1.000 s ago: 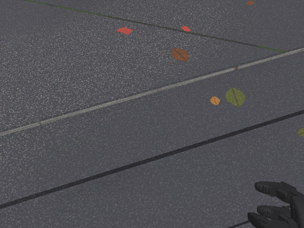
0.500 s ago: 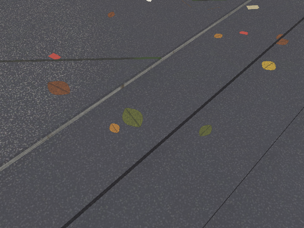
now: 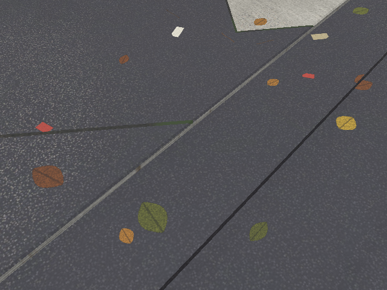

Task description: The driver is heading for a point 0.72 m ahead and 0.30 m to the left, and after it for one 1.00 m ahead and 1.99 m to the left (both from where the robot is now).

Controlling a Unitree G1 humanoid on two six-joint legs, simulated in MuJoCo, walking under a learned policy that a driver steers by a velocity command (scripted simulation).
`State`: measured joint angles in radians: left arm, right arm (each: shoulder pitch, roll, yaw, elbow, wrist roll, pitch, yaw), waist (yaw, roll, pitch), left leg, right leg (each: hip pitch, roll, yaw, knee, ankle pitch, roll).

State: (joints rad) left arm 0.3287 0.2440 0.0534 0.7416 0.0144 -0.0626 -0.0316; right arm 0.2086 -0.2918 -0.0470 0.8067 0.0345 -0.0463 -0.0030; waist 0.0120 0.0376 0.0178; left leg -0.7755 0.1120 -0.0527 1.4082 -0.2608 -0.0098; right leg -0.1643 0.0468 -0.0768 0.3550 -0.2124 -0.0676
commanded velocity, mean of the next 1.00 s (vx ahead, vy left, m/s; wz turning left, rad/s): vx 0.50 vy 0.00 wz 0.51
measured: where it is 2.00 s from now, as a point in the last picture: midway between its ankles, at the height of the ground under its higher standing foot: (142, 223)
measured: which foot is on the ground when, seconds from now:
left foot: up 0.00-0.26, down 0.28-0.76, up 0.78-1.00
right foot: down 0.00-0.30, up 0.32-0.70, down 0.72-1.00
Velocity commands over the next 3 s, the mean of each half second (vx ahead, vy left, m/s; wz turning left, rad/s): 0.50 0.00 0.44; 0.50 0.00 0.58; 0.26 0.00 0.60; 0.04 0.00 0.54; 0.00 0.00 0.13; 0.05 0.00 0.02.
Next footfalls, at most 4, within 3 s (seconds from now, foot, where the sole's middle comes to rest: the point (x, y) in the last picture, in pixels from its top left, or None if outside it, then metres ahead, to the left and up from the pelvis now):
0.28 left None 0.33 0.15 -0.75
0.72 right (204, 234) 0.66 0.02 -0.70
1.12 left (136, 263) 0.56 0.25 -0.71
1.44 right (142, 183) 0.87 0.26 -0.69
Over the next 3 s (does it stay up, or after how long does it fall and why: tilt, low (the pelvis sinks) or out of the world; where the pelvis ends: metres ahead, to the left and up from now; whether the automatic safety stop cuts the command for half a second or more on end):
stays up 0.73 0.27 0.07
